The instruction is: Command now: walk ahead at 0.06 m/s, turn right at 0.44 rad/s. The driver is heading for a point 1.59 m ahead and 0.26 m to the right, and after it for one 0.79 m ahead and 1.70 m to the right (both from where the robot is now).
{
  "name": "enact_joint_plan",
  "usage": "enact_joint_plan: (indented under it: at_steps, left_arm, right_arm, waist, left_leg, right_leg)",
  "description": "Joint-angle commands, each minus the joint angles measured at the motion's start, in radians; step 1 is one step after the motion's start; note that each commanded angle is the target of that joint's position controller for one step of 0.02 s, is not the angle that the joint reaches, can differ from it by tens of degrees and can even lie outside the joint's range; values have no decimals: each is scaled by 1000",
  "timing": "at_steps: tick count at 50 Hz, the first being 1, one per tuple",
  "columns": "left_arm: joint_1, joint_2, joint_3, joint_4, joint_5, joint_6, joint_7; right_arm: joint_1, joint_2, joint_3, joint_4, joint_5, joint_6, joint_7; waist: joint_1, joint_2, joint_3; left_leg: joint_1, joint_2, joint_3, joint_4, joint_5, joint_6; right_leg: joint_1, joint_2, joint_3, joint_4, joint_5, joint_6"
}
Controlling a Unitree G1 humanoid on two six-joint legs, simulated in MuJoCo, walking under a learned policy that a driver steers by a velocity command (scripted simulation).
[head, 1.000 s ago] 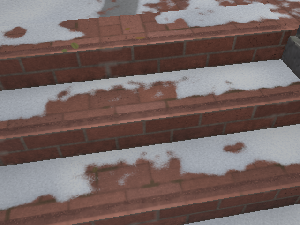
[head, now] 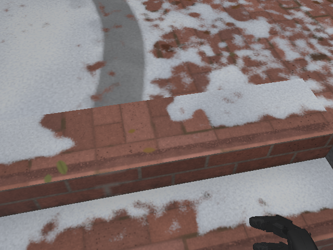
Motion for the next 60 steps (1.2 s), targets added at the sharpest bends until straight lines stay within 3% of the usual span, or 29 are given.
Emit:
enact_joint_plan:
  at_steps: [1, 4, 6, 10, 15, 18, 19, 23, 24, 26, 27, 28, 29, 30, 32, 34, 35, 36, 37, 38, 39, 40, 41, 42, 45, 48, 52, 55, 60]
  left_arm:
    - [30, -29, -2, -33, -5, 3, 32]
    - [66, -19, -18, 8, 3, 34, 18]
    - [37, 38, -10, 9, -5, 30, 1]
    - [-122, 147, 20, -68, 45, 21, -2]
    - [-215, 132, 16, -139, 66, 52, 28]
    - [-203, 95, 3, -164, 90, 63, 36]
    - [-218, 90, 2, -175, 89, 62, 33]
    - [-222, 227, 71, -123, -13, -31, 34]
    - [-171, 174, 65, -57, 31, -40, 31]
    - [-22, 124, 62, 21, 82, -23, 29]
    - [95, 173, 76, 70, 90, -22, 34]
    - [110, 351, 130, 19, 94, -41, 47]
    - [100, 423, 157, -34, 53, -57, 23]
    - [135, 376, 140, -58, 66, -60, 10]
    - [11, 284, 76, -131, 106, -34, 14]
    - [-224, 262, 44, -189, 65, 25, -6]
    - [-346, 235, 16, -241, 36, 37, -18]
    - [-143, 216, 34, -181, -35, 56, 83]
    - [-153, 208, 8, -154, -48, 67, 122]
    - [-314, 356, 45, -185, 8, 34, 44]
    - [-331, 296, 34, -234, -9, 33, -1]
    - [-116, 277, 48, -192, -14, 61, -23]
    - [-5, 280, 70, -242, 12, 81, 0]
    - [12, 271, 74, -236, 8, 88, 16]
    - [-34, 208, 64, -277, 2, 67, 63]
    - [-44, 181, 48, -322, 11, 32, 74]
    - [-269, 180, 9, -440, 23, 34, 76]
    - [-204, 171, -23, -449, 24, 39, 102]
    - [-95, 181, -11, -445, 48, 73, 66]
  right_arm:
    - [132, -130, -67, 64, 45, -32, -6]
    - [-66, -12, -42, 3, 25, -27, -9]
    - [-46, -39, -44, 5, 16, -36, -19]
    - [64, -92, -48, 26, 20, -53, -31]
    - [104, -113, -28, 1, 16, -74, -32]
    - [124, -136, -22, 17, 19, -101, -39]
    - [124, -147, -24, 18, 6, -105, -36]
    - [154, -241, -57, -47, 15, -53, -87]
    - [-31, -224, -36, -73, 25, -35, -67]
    - [118, -134, 14, 19, 59, 52, -16]
    - [205, -70, 43, 20, 37, 89, 21]
    - [248, 9, 64, -40, 27, 88, 45]
    - [245, -35, 58, -71, 49, 77, 36]
    - [154, -93, 44, -90, 61, 56, 32]
    - [4, -172, 8, -111, 36, -2, 37]
    - [67, -120, 30, -109, 10, -16, 71]
    - [114, -96, 43, -92, 20, -18, 89]
    - [3, -66, 41, -108, 72, 56, -9]
    - [81, -60, 44, -101, 83, 102, -47]
    - [200, -41, 60, -88, 89, 67, 79]
    - [358, -89, 45, 9, 86, 33, 117]
    - [230, -197, 31, -8, 80, 15, 121]
    - [114, -275, 15, -89, 56, 10, 114]
    - [90, -257, 20, -101, 71, 14, 84]
    - [86, -197, 39, -125, 93, -4, 57]
    - [163, -199, 33, -158, 66, 15, 49]
    - [397, -200, 0, -189, 50, 29, 21]
    - [231, -162, -6, -197, 60, -3, 20]
    - [58, -172, 7, -234, 54, -42, -1]
  waist:
    - [-30, 98, -78]
    - [39, 36, -119]
    - [20, 20, -133]
    - [-28, 32, -85]
    - [-66, 82, -31]
    - [-52, 61, -32]
    - [-65, 70, -32]
    - [-101, -133, -114]
    - [-12, 21, 10]
    - [-1, -9, 89]
    - [-28, -81, 76]
    - [-95, -203, -7]
    - [-46, -316, -208]
    - [24, -273, -265]
    - [42, -141, -53]
    - [-117, -80, 122]
    - [-194, 34, 78]
    - [-28, -7, 49]
    - [-95, -40, 87]
    - [-258, -159, 80]
    - [-231, -5, -9]
    - [-49, 29, -35]
    - [46, 250, -123]
    - [46, 230, -91]
    - [32, 167, -15]
    - [-1, 184, -69]
    - [-210, 210, -154]
    - [-90, 58, -82]
    - [-3, 124, -52]
  left_leg:
    - [363, 235, -550, -698, -62, 160]
    - [269, 221, -377, -759, 155, 134]
    - [301, 215, -261, -750, 201, 129]
    - [401, 199, -93, -739, 77, 117]
    - [513, 300, -132, -781, 1, 129]
    - [502, 294, -47, -706, -33, 46]
    - [488, 285, -23, -649, -42, 20]
    - [493, 68, 121, -284, 98, -50]
    - [504, 134, 72, -260, 65, -38]
    - [489, 188, -17, -118, 15, -65]
    - [399, 194, -34, 100, -66, -83]
    - [48, 85, 40, 449, -300, -144]
    - [-208, -25, 33, 740, -452, -233]
    - [-326, -50, -7, 935, -491, -272]
    - [-469, -17, -137, 938, -328, -204]
    - [-384, 100, -308, 609, -203, -142]
    - [-179, 88, -269, 434, -253, -160]
    - [-17, -6, 70, 333, -375, -76]
    - [229, -35, 76, 281, -312, -18]
    - [336, -4, -93, 128, -51, -88]
    - [422, -91, -34, -32, 108, -97]
    - [345, -107, -183, -93, 420, 18]
    - [375, 8, -518, -348, 245, 177]
    - [329, 57, -714, -488, -96, 209]
    - [214, 45, -755, -371, -284, 184]
    - [133, 40, -745, -328, -118, 201]
    - [302, 127, -1055, -459, 89, 349]
    - [266, 52, -856, -522, -76, 281]
    - [51, -44, -590, -398, 125, 157]
  right_leg:
    - [-395, -14, 79, 505, 50, -11]
    - [-337, -32, 39, 617, 72, -5]
    - [-355, -14, 63, 638, 109, 1]
    - [-378, -33, 10, 507, 168, 5]
    - [-411, -97, 9, 373, 117, 13]
    - [-220, -152, -77, -30, 76, 31]
    - [-133, -154, -113, -180, 87, 36]
    - [261, -20, -236, -580, 609, -10]
    - [180, -14, -229, -835, 639, 21]
    - [364, -93, -159, -1221, 773, 26]
    - [484, -169, -92, -1229, 1005, -29]
    - [704, -264, 10, -789, 1845, -177]
    - [988, -413, 50, -554, 2167, -404]
    - [1036, -395, 36, -506, 2029, -405]
    - [799, -352, 10, -548, 1157, -272]
    - [493, -484, 142, -725, 795, -265]
    - [350, -406, 3, -750, 673, -197]
    - [358, -388, -85, -994, 944, -205]
    - [241, -250, -225, -938, 1243, -145]
    - [173, -301, -161, -768, 1106, -152]
    - [177, -238, -233, -707, 977, -129]
    - [245, -107, -281, -658, 631, -40]
    - [205, 24, -253, -645, 27, 27]
    - [217, 56, -201, -631, -108, 78]
    - [173, 26, -104, -600, 5, 83]
    - [193, 40, -68, -443, -17, 25]
    - [-199, 76, 122, 411, -182, 28]
    - [-262, 43, 60, 448, -97, 80]
    - [84, -13, -54, -38, -5, 96]
Keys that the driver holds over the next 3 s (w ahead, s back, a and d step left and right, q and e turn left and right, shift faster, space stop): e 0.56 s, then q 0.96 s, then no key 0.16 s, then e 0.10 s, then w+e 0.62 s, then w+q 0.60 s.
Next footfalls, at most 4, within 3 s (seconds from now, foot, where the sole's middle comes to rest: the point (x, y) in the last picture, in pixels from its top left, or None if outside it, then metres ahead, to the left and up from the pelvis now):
0.38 right None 0.00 -0.14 -0.65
0.54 right None -0.06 -0.14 -0.82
0.78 left None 0.17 0.02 -0.66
1.32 right None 0.00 -0.25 -0.82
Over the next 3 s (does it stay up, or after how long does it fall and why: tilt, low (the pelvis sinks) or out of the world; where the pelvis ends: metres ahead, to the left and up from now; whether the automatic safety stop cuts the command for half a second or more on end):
stays up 0.43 -0.32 0.19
